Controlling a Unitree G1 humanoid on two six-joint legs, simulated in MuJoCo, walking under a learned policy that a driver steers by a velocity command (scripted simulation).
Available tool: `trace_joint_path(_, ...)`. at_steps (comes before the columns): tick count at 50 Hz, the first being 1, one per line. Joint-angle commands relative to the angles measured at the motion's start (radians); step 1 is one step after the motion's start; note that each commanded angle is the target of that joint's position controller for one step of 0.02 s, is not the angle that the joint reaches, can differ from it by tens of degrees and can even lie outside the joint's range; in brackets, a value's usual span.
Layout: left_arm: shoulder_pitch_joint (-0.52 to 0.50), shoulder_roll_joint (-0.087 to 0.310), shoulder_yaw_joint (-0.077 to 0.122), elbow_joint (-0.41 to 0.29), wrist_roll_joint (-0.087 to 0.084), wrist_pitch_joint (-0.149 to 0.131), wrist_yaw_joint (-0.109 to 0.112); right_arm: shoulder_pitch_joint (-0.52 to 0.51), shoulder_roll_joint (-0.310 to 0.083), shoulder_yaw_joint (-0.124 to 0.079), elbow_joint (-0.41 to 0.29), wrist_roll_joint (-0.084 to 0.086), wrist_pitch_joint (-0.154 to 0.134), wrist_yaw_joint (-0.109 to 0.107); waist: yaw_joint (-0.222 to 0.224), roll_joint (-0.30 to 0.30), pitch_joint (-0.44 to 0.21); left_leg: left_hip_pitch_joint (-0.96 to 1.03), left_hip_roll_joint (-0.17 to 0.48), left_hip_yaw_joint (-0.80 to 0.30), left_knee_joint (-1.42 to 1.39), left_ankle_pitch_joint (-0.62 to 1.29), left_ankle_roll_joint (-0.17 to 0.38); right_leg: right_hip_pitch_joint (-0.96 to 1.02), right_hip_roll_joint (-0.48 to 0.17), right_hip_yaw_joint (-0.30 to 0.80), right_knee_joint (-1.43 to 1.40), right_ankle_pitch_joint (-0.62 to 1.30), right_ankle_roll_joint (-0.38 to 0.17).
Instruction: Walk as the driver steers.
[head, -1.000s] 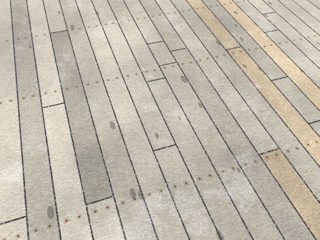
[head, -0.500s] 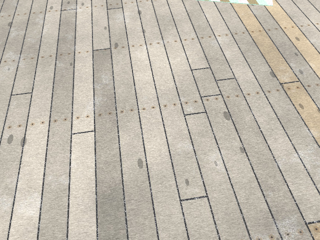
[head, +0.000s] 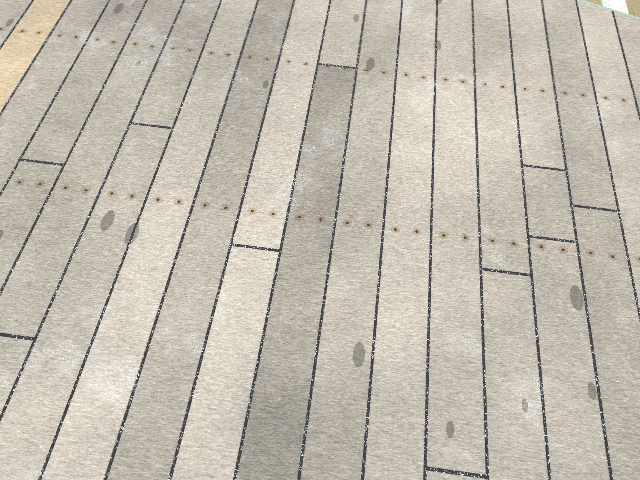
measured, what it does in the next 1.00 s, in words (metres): steps on the spot, turning left: right foot, then left foot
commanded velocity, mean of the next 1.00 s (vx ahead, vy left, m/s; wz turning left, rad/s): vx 0.04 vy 0.00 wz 0.52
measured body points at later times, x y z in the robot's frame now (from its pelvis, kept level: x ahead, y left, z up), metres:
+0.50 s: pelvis +0.04 -0.07 +0.00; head +0.08 -0.09 +0.45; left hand +0.10 +0.23 -0.08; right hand +0.23 -0.32 -0.13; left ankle +0.00 +0.03 -0.67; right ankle +0.08 -0.16 -0.74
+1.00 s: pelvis +0.01 -0.05 +0.01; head +0.01 -0.01 +0.46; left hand -0.06 +0.23 -0.13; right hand +0.26 -0.20 -0.09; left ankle -0.04 +0.02 -0.74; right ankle +0.07 -0.17 -0.69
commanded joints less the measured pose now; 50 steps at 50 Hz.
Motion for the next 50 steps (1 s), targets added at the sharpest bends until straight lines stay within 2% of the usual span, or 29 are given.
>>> trace_joint_path(1,0.149,0.078,0.019,-0.016,0.001,0.025,0.0,0.052,-0.158,-0.036,-0.067,-0.002,-0.006,-0.006,0.032,0.08,-0.227,0.153,0.252,-0.222,-0.065,0.647,0.115,0.024,0.025,-0.028,-0.024,0.052,0.012)
trace_joint_path(5,0.037,0.101,0.021,-0.066,-0.002,0.044,0.006,0.073,-0.165,-0.039,-0.093,-0.005,0.018,-0.009,-0.003,0.109,-0.189,0.151,0.259,-0.337,-0.115,0.251,0.112,-0.033,0.034,0.004,-0.105,0.062,0.013)
trace_joint_path(7,0.003,0.105,0.019,-0.084,-0.005,0.046,0.009,0.085,-0.169,-0.041,-0.102,-0.009,0.026,-0.01,-0.016,0.118,-0.166,0.163,0.266,-0.389,-0.124,0.141,0.119,-0.047,0.045,0.019,-0.158,0.051,0.009)
trace_joint_path(10,-0.022,0.105,0.014,-0.105,-0.012,0.039,0.011,0.096,-0.175,-0.045,-0.113,-0.014,0.033,-0.008,-0.026,0.126,-0.148,0.176,0.268,-0.438,-0.106,0.118,0.122,-0.02,0.073,0.03,-0.243,0.02,-0.006)
trace_joint_path(14,-0.011,0.11,0.006,-0.126,-0.028,0.025,0.015,0.081,-0.189,-0.049,-0.133,-0.02,0.043,-0.001,-0.022,0.135,-0.155,0.164,0.258,-0.493,-0.055,0.254,0.112,0.102,0.124,0.027,-0.373,-0.039,-0.032)
trace_joint_path(16,0.031,0.115,0.003,-0.127,-0.037,0.018,0.019,0.054,-0.193,-0.05,-0.144,-0.017,0.049,0.004,-0.003,0.144,-0.158,0.147,0.243,-0.525,-0.032,0.309,0.086,0.199,0.147,0.025,-0.488,-0.046,-0.047)
trace_joint_path(17,0.071,0.113,0.001,-0.121,-0.039,0.014,0.022,0.031,-0.192,-0.05,-0.15,-0.012,0.053,0.004,0.021,0.14,-0.156,0.122,0.22,-0.53,-0.017,0.286,0.058,0.273,0.155,0.018,-0.595,-0.003,-0.052)
trace_joint_path(18,0.117,0.115,0.002,-0.11,-0.034,0.008,0.027,0.001,-0.186,-0.048,-0.158,-0.001,0.056,0.003,0.054,0.124,-0.147,0.072,0.182,-0.517,0.014,0.203,0.015,0.374,0.147,0.012,-0.758,0.098,-0.057)
trace_joint_path(19,0.122,0.167,0.012,-0.112,-0.019,0.001,0.037,0.01,-0.144,-0.037,-0.17,0.008,0.055,-0.001,0.04,0.027,-0.143,-0.02,0.11,-0.448,0.108,-0.02,-0.045,0.467,0.026,0.117,-0.886,0.12,-0.081)
trace_joint_path(20,0.058,0.261,0.024,-0.15,-0.011,0.006,0.042,0.093,-0.069,-0.02,-0.184,0.015,0.051,-0.005,-0.025,-0.205,-0.158,-0.183,-0.049,-0.225,0.325,-0.384,-0.106,0.561,-0.25,0.39,-0.931,0.258,-0.169)
trace_joint_path(21,0.059,0.267,0.029,-0.153,-0.007,0.016,0.03,0.08,-0.174,-0.044,-0.173,-0.021,0.056,-0.009,-0.002,-0.171,-0.14,-0.213,-0.047,-0.12,0.522,-0.493,-0.12,0.438,-0.316,0.441,-0.899,0.416,-0.283)
trace_joint_path(22,0.051,0.21,0.015,-0.159,-0.013,0.017,0.023,0.076,-0.194,-0.052,-0.167,-0.03,0.058,-0.005,-0.021,-0.108,-0.122,-0.19,0.0,-0.124,0.635,-0.452,-0.129,0.397,-0.29,0.381,-0.886,0.474,-0.304)
trace_joint_path(23,0.005,0.162,0.003,-0.166,-0.02,0.017,0.016,0.08,-0.19,-0.054,-0.149,-0.029,0.065,0.003,-0.039,-0.068,-0.09,-0.183,0.021,-0.119,0.693,-0.387,-0.137,0.368,-0.215,0.264,-0.874,0.468,-0.274)
trace_joint_path(24,-0.028,0.15,-0.001,-0.179,-0.015,0.018,0.015,0.091,-0.182,-0.053,-0.14,-0.023,0.074,0.015,-0.05,-0.089,-0.089,-0.187,0.021,-0.104,0.74,-0.335,-0.146,0.378,-0.149,0.172,-0.862,0.478,-0.239)
trace_joint_path(25,-0.028,0.154,-0.001,-0.185,-0.012,0.019,0.02,0.1,-0.177,-0.051,-0.137,-0.018,0.081,0.027,-0.045,-0.128,-0.1,-0.203,0.022,-0.086,0.78,-0.312,-0.16,0.405,-0.121,0.119,-0.848,0.536,-0.231)
trace_joint_path(27,0.021,0.16,0.003,-0.179,-0.009,0.018,0.019,0.069,-0.167,-0.044,-0.147,-0.008,0.086,0.038,-0.015,-0.125,-0.119,-0.225,0.029,-0.061,0.789,-0.294,-0.182,0.461,-0.11,0.065,-0.827,0.619,-0.239)
trace_joint_path(32,0.119,0.187,0.019,-0.152,-0.009,0.014,0.017,-0.019,-0.144,-0.028,-0.184,-0.005,0.099,0.046,0.042,-0.137,-0.133,-0.254,0.067,-0.035,0.644,-0.309,-0.198,0.584,-0.163,0.048,-0.811,0.612,-0.266)
trace_joint_path(36,0.106,0.205,0.028,-0.152,-0.004,0.013,0.003,-0.054,-0.119,-0.011,-0.21,-0.001,0.102,0.055,0.045,-0.149,-0.135,-0.137,0.104,0.012,0.472,-0.332,-0.175,0.526,-0.187,-0.001,-0.805,0.552,-0.264)
trace_joint_path(40,0.107,0.23,0.035,-0.134,-0.004,0.02,-0.016,-0.038,-0.111,0.001,-0.217,0.009,0.092,0.046,0.041,-0.179,-0.152,0.023,0.082,0.057,0.267,-0.34,-0.129,0.462,-0.189,-0.015,-0.753,0.59,-0.254)
trace_joint_path(41,0.096,0.233,0.035,-0.131,-0.01,0.025,-0.019,-0.01,-0.103,0.005,-0.207,0.006,0.086,0.041,0.019,-0.167,-0.154,0.078,0.077,0.067,0.158,-0.275,-0.114,0.445,-0.18,-0.028,-0.72,0.587,-0.238)
trace_joint_path(42,0.085,0.229,0.032,-0.126,-0.022,0.031,-0.022,0.028,-0.099,0.009,-0.191,-0.005,0.076,0.034,-0.011,-0.14,-0.153,0.167,0.072,0.071,-0.013,-0.141,-0.1,0.397,-0.163,-0.056,-0.67,0.549,-0.199)
trace_joint_path(43,0.124,0.206,0.027,-0.114,-0.024,0.034,-0.025,0.035,-0.131,0.006,-0.187,-0.023,0.063,0.024,-0.01,-0.053,-0.161,0.275,0.123,-0.029,-0.138,-0.045,-0.089,0.304,-0.131,-0.092,-0.595,0.411,-0.133)
trace_joint_path(44,0.182,0.101,0.0,-0.14,-0.005,0.04,-0.036,0.033,-0.209,0.001,-0.208,-0.032,0.049,0.016,0.029,0.241,-0.196,0.401,0.428,-0.383,-0.185,0.135,-0.042,0.114,-0.028,-0.181,-0.363,-0.1,-0.053)
trace_joint_path(45,0.093,0.115,-0.004,-0.165,-0.015,0.062,-0.018,0.033,-0.261,-0.013,-0.205,-0.014,0.043,0.012,-0.023,0.271,-0.137,0.195,0.512,-0.414,-0.138,0.35,0.1,0.112,0.061,-0.102,-0.291,-0.248,-0.043)
trace_joint_path(46,0.077,0.162,0.008,-0.157,-0.017,0.072,-0.017,0.044,-0.215,-0.005,-0.187,-0.01,0.042,0.014,-0.018,0.177,-0.121,0.222,0.449,-0.361,-0.163,0.196,0.116,0.096,0.046,-0.06,-0.222,-0.205,-0.045)
trace_joint_path(47,0.079,0.168,0.012,-0.144,-0.016,0.069,-0.028,0.021,-0.176,0.01,-0.175,-0.009,0.043,0.014,-0.006,0.172,-0.088,0.218,0.395,-0.323,-0.211,-0.034,0.092,0.063,0.044,-0.053,-0.209,-0.133,-0.05)
trace_joint_path(48,0.093,0.18,0.017,-0.122,-0.012,0.061,-0.04,-0.005,-0.151,0.019,-0.171,-0.015,0.046,0.012,0.007,0.176,-0.063,0.226,0.34,-0.298,-0.26,-0.237,0.058,0.044,0.039,-0.054,-0.225,-0.061,-0.05)
trace_joint_path(49,0.101,0.19,0.023,-0.109,0.002,0.058,-0.053,0.005,-0.143,0.024,-0.161,-0.011,0.042,0.004,0.001,0.206,-0.038,0.242,0.315,-0.293,-0.296,-0.316,0.05,0.02,0.043,-0.068,-0.217,-0.012,-0.046)
trace_joint_path(50,0.118,0.188,0.025,-0.091,0.006,0.053,-0.061,0.018,-0.136,0.029,-0.151,-0.011,0.036,0.003,0.004,0.19,-0.039,0.269,0.3,-0.284,-0.312,-0.334,0.042,0.008,0.048,-0.07,-0.208,0.021,-0.044)
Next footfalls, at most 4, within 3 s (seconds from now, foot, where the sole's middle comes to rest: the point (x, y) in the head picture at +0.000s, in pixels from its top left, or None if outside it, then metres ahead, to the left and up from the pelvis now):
0.38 right None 0.12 -0.15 -0.77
0.86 left None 0.00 0.04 -0.77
1.44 right None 0.29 -0.05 -0.77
1.92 left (205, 454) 0.46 0.23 -0.77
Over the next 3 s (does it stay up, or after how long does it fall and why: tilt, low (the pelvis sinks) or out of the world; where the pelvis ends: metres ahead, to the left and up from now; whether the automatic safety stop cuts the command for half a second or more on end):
stays up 0.73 0.13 0.00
